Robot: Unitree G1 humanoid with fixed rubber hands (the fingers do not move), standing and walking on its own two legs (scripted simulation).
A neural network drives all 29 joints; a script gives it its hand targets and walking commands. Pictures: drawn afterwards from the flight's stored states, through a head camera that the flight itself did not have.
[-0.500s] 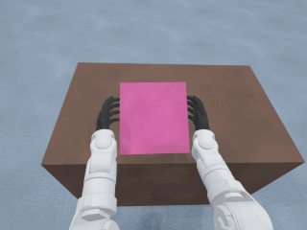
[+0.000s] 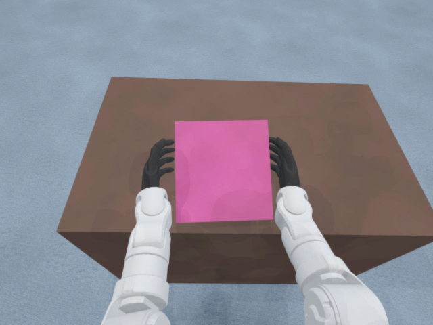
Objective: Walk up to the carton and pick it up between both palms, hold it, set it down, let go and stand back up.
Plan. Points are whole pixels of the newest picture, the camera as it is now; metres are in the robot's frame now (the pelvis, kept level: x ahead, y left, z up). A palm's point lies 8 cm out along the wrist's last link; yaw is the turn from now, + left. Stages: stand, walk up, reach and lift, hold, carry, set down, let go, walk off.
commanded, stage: set down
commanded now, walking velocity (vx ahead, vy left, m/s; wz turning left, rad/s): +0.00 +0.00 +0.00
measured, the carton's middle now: (219, 174) +0.41 +0.02 +0.00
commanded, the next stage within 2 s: none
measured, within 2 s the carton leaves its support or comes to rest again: neither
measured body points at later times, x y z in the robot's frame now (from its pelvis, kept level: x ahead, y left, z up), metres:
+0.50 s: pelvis +0.00 +0.00 +0.00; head +0.07 +0.02 +0.44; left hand +0.38 +0.15 +0.02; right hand +0.40 -0.11 +0.02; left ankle +0.00 +0.14 -0.75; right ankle -0.03 -0.08 -0.75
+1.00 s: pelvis +0.00 +0.00 +0.00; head +0.08 +0.02 +0.44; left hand +0.38 +0.15 +0.02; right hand +0.41 -0.11 +0.02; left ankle +0.00 +0.14 -0.75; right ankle -0.03 -0.08 -0.75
